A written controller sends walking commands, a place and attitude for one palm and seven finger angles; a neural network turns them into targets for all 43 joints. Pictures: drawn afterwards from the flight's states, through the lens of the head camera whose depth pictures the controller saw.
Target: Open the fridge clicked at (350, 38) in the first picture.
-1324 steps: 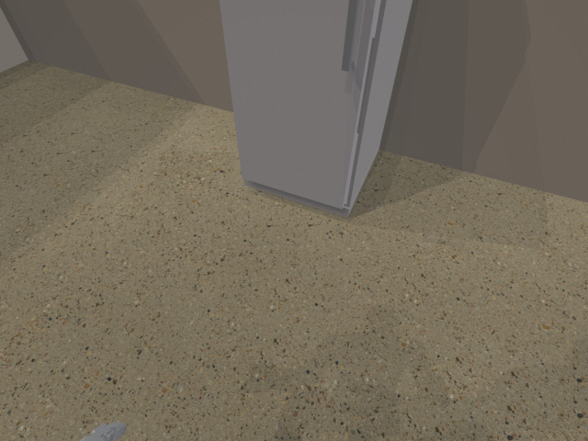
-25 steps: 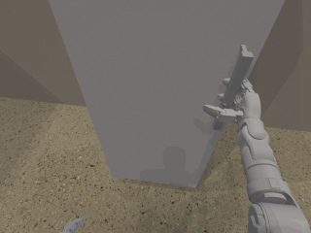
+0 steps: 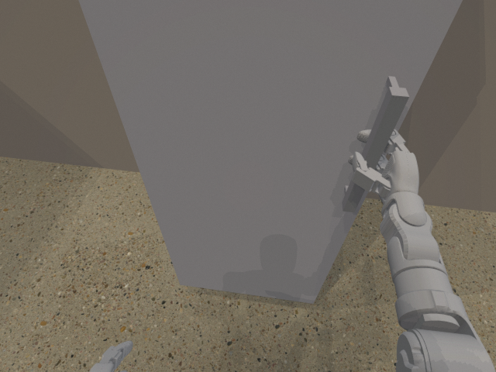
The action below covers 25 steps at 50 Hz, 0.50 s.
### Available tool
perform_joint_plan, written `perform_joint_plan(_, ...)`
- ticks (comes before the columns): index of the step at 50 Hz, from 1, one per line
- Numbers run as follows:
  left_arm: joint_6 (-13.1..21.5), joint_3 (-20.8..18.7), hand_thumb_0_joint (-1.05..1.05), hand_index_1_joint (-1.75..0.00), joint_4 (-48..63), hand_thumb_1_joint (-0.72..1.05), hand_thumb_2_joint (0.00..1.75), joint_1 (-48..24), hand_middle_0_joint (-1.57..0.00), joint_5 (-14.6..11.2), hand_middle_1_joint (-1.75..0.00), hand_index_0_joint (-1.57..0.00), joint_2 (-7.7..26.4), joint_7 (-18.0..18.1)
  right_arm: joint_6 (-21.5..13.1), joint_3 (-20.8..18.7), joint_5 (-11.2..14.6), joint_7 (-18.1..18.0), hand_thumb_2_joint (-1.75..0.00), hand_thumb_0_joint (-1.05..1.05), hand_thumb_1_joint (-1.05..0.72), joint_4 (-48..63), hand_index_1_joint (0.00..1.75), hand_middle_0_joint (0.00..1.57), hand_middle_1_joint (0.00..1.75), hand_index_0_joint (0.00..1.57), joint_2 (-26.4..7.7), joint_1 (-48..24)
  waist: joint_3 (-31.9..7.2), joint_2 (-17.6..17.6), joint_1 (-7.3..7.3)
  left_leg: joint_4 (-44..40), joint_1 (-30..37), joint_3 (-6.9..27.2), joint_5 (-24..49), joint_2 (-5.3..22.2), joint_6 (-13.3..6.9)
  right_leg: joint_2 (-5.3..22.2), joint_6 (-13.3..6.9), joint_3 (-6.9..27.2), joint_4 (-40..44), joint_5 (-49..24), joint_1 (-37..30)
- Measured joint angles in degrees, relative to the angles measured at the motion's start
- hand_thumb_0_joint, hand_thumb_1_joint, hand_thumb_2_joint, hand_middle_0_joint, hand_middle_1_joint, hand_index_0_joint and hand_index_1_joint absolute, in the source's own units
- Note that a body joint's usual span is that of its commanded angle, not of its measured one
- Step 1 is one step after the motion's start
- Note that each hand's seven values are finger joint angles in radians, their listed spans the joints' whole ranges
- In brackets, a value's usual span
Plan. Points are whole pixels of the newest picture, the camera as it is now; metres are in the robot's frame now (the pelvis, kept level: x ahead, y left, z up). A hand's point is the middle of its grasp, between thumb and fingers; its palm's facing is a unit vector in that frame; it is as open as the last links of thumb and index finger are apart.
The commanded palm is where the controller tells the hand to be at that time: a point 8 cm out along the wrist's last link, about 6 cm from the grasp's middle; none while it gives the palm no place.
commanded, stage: grip the handle and tug to test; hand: right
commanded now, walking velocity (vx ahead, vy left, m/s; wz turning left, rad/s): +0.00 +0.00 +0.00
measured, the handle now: (367, 152) +0.48 -0.16 +0.12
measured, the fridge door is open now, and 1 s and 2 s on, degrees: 0 11 36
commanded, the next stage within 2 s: pull the door a little, standing still in 0.56 s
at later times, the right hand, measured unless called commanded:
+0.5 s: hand (360, 173) +0.42 -0.13 +0.13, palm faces +0.05 +1.00 +0.02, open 6.1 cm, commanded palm +0.36 -0.19 +0.13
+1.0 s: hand (356, 213) +0.33 -0.12 +0.13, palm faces +0.02 +1.00 +0.02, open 6.4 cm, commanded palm +0.30 -0.17 +0.13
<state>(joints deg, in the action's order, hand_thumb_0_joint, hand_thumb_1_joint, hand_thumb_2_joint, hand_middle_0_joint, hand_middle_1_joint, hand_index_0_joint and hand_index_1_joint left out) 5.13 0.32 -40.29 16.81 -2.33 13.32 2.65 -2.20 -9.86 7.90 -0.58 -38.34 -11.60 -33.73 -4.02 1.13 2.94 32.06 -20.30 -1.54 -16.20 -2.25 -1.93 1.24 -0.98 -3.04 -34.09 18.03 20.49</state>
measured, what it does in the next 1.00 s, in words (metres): stands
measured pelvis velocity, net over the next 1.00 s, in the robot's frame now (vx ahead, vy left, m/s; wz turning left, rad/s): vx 0.01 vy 0.00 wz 0.01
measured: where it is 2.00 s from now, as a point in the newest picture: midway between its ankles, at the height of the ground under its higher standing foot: outside the picture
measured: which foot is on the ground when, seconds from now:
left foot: down 0.00-1.00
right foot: down 0.00-1.00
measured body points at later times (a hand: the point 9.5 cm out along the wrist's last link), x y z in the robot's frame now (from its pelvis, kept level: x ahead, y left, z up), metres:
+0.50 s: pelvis +0.01 +0.00 +0.00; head +0.01 +0.01 +0.45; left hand +0.11 +0.26 -0.10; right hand +0.41 -0.19 +0.13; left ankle +0.00 +0.10 -0.73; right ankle -0.01 -0.11 -0.73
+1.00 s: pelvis +0.01 +0.00 +0.01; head -0.02 +0.01 +0.45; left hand +0.18 +0.23 -0.08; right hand +0.32 -0.17 +0.13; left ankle +0.00 +0.10 -0.73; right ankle -0.01 -0.11 -0.73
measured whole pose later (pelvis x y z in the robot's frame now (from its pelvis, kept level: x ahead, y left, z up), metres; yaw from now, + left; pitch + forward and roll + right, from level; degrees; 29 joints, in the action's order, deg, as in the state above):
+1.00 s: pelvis +0.01 +0.00 +0.01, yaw +0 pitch +0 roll +0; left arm 2.2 1.9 -35.4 11.9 -2.4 11.6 2.8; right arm 7.5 -2.4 8.9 -1.2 -7.5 -6.4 -8.3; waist -4.9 1.9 0.0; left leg 29.3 -12.8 -0.9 -16.1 -2.2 -2.0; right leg 1.0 -0.8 -3.5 -30.3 17.5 12.4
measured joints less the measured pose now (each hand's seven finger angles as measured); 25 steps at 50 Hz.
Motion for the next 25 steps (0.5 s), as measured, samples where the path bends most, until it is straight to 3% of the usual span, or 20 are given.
perform_joint_plan(13,-0.6,0.4,0.01,-0.30,0.5,0.91,0.90,0.0,-0.20,-0.1,-0.30,-0.20,0.1,0.2,0.0,-0.9,0.3,1.5,-0.78,0.01,-0.69,0.6,1.36,0.30,1.34,0.33,-0.9,0.9,0.1,-0.1,0.25,-0.3,0.2,0.2,0.2,-0.4,-0.3,0.3,0.3,-0.1,0.5,-0.1,-0.4)
perform_joint_plan(25,-1.0,-0.1,0.01,-0.30,1.8,0.91,0.90,0.7,-0.20,-0.3,-0.30,-0.20,0.2,-0.2,2.2,-1.3,0.9,1.4,-0.75,0.01,-0.72,9.0,1.34,0.26,1.34,0.30,-0.5,8.0,-0.9,0.0,0.28,-1.5,1.9,1.6,0.0,-0.8,-0.3,0.6,0.3,-1.5,2.2,0.3,-2.9)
